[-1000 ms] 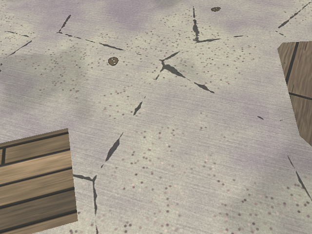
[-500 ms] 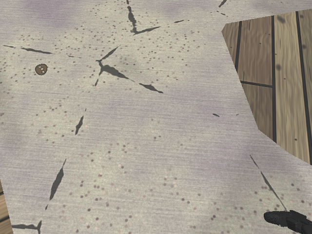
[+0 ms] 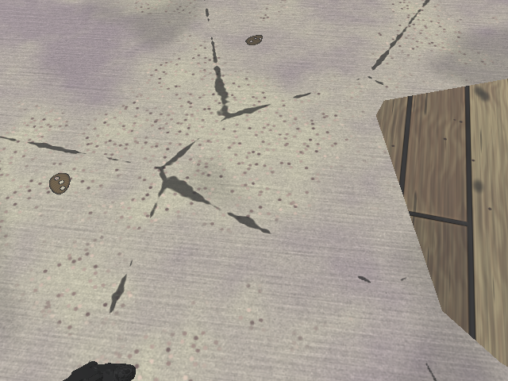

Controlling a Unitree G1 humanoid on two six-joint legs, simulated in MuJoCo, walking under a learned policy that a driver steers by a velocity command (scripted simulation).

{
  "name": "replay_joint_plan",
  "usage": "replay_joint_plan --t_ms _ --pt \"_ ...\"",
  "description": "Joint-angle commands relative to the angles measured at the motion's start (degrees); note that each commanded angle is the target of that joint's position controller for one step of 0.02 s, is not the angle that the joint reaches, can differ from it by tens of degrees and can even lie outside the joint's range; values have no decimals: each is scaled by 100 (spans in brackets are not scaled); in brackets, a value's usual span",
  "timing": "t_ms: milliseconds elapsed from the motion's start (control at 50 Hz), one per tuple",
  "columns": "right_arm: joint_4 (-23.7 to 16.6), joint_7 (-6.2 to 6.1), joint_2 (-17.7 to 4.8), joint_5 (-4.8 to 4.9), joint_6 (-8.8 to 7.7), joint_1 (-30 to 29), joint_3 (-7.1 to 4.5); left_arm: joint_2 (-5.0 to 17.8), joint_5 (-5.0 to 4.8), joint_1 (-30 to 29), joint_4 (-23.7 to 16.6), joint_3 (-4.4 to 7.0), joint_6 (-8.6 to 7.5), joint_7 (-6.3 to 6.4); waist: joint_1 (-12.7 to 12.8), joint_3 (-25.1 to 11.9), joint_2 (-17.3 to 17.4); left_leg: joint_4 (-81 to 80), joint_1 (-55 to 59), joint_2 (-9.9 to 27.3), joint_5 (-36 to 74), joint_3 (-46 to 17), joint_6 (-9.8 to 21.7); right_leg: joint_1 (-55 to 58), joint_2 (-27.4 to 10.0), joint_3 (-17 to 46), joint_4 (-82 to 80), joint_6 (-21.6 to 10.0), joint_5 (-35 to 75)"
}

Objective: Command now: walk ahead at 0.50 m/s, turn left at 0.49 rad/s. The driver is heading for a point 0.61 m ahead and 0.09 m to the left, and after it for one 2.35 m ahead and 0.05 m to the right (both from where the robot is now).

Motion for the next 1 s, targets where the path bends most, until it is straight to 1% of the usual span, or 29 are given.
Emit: replay_joint_plan --t_ms 20,40,80,100,140,200,240,280,340,380,400,420,440,460,480,500,520,540,560,580,600,660,700,760,820,900,960,980,1000 --pt "-518 12 -606 -94 4 -164 -130 838 -50 1256 3 343 50 65 652 -288 -484 2154 -2862 495 272 154 142 2498 -2178 3108 -1858 -825 -2379" --pt "-531 60 -469 -93 26 -308 -115 647 -54 1109 20 295 16 37 567 -86 -406 2053 -2710 646 596 188 79 2142 -1919 2318 -1939 -727 -1317" --pt "-552 155 -388 -185 138 -437 -120 515 -86 1154 121 262 -65 50 472 -9 -626 1990 -2550 776 893 309 -27 1895 -1512 1313 -2022 -527 -84" --pt "-620 192 -343 -192 181 -501 -112 581 -111 1263 185 285 -118 39 449 -76 -747 2026 -2543 773 1013 361 -70 1895 -1535 1104 -1991 -573 520" --pt "-762 251 -299 -193 240 -844 -98 607 -168 1453 306 320 -182 18 443 -79 -636 2039 -2821 807 1272 394 -136 2044 -1534 674 -1993 -628 1412" --pt "-991 329 -253 -209 265 -1438 -55 616 -172 1646 444 346 -176 19 507 44 -543 1631 -3176 858 1735 514 -230 2155 -1494 122 -2090 -669 1840" --pt "-1147 383 -175 -193 245 -1856 6 608 -163 1673 515 347 -160 15 556 171 -555 892 -3009 845 2187 683 -234 2041 -1357 -268 -2143 -609 1802" --pt "-1299 438 -111 -185 223 -2268 73 709 -161 1736 580 375 -153 21 641 280 -581 111 -2668 823 2497 908 -157 1960 -1340 -552 -2179 -560 1784" --pt "-1475 463 -172 -217 225 -2635 99 878 -162 1981 737 424 -101 60 710 374 -545 -562 -2363 721 2222 1233 79 2309 -1495 -804 -2015 -489 2277" --pt "-1506 418 -251 -247 231 -2586 75 996 -157 2071 824 443 -31 96 629 259 -594 -819 -1974 461 1754 1455 308 2623 -1537 -1040 -1462 -412 3712" --pt "-1464 378 -319 -261 228 -2379 43 1102 -152 2106 863 464 17 117 518 79 -662 -878 -1623 252 1434 1561 440 2751 -1551 -1141 -945 -386 4610" --pt "-1340 336 -420 -265 202 -1904 -13 1195 -146 2122 882 481 77 131 305 -226 -668 -999 -1076 24 1205 1592 593 2790 -1549 -1206 -136 -382 5152" --pt "-1078 271 -559 -300 147 -1050 -104 1243 -167 2076 851 483 129 137 -79 -716 -520 -1395 51 -144 1345 1498 774 2372 -1481 -1312 1064 -293 4749" --pt "-828 161 -993 -346 131 -137 -270 1117 -128 2096 697 442 135 121 -433 -1318 -9 -1638 1526 593 735 397 1038 1187 -1332 -1339 2744 -127 2901" --pt "-981 91 -1641 -191 197 -401 -433 541 -196 2158 223 336 96 -7 6 -1890 1608 -2218 3258 2289 473 -2897 1877 -1412 -85 -1020 4952 273 -2060" --pt "-1103 42 -1586 -109 268 -187 -431 1029 -139 1498 75 412 32 -20 -347 -1920 538 -2741 3215 2433 1112 -3460 1937 -2097 -66 138 5334 241 -1944" --pt "-967 -35 -1264 -99 263 -439 -343 865 -237 1262 54 359 -20 -44 -178 -1163 168 -2731 2613 2374 1843 -2347 1784 -2249 -432 231 5077 151 -1316" --pt "-879 -53 -839 -85 202 -656 -218 749 -260 1461 203 307 -60 -35 141 -593 -162 -2804 1650 2150 2825 -1724 1526 -1807 -640 180 4403 108 -1019" --pt "-842 -62 -610 -77 129 -910 -129 661 -192 1523 284 299 11 -46 402 -372 -283 -2951 1079 1825 3111 -1181 1242 -1392 -785 230 3936 93 -979" --pt "-837 -54 -510 -82 43 -1006 -76 619 -96 1821 408 275 126 -50 552 -325 -60 -3044 616 1757 3651 -910 1201 -897 -802 210 3767 111 -971" --pt "-770 -24 -424 -83 -47 -979 -37 608 -61 1960 513 280 233 -71 624 -317 -16 -3143 435 1670 3931 -673 1150 -671 -800 203 3654 112 -976" --pt "-542 3 -591 -84 -202 -754 -63 548 -110 1691 520 309 339 -187 606 -54 47 -3543 336 1494 3759 -129 976 -967 -758 166 3189 89 -447" --pt "-409 7 -594 -79 -232 -500 -58 534 -147 1231 429 327 356 -212 437 141 69 -3679 569 1434 3791 133 712 -1425 -703 248 2836 66 43" --pt "-302 -18 -531 -72 -268 -383 -13 480 -184 791 340 328 334 -224 320 283 163 -3765 839 1376 3819 541 449 -1730 -467 396 2208 31 626" --pt "-191 -72 -449 -77 -304 -288 46 396 -158 368 246 280 302 -254 215 383 210 -3797 1082 1385 4152 886 319 -1690 -329 148 1485 -16 1081" --pt "80 -188 -443 -109 -276 96 103 259 -117 -217 12 181 274 -315 50 494 206 -3530 1763 1565 5221 1194 244 -1616 -166 -385 632 -204 880" --pt "163 -289 -688 -146 -231 34 83 378 -107 175 68 219 283 -280 335 113 468 -2473 2146 1681 7769 1437 106 -816 319 -789 397 -538 36" --pt "160 -321 -783 -166 -191 -27 61 475 -94 616 190 261 276 -257 547 -128 549 -1786 2155 1729 8339 1492 90 -366 488 -834 348 -681 -273" --pt "128 -328 -883 -184 -149 -101 35 643 -78 1291 387 340 244 -230 843 -474 586 -831 1916 1766 8178 1520 99 399 583 -704 128 -856 -410"
Velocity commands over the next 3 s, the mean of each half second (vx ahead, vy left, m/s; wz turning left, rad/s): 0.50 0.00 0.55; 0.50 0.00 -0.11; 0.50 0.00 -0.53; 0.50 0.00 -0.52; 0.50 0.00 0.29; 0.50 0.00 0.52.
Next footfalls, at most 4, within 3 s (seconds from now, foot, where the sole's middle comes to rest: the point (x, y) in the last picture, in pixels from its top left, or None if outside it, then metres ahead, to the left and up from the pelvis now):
0.44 left None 0.36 0.14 -0.77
1.02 right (219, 309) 0.69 0.10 -0.77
1.52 left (159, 227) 0.99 0.28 -0.77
2.04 right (250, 177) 1.17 -0.03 -0.77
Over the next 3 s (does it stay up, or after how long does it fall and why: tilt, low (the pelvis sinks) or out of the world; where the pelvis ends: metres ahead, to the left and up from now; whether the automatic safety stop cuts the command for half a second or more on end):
stays up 1.55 0.02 0.01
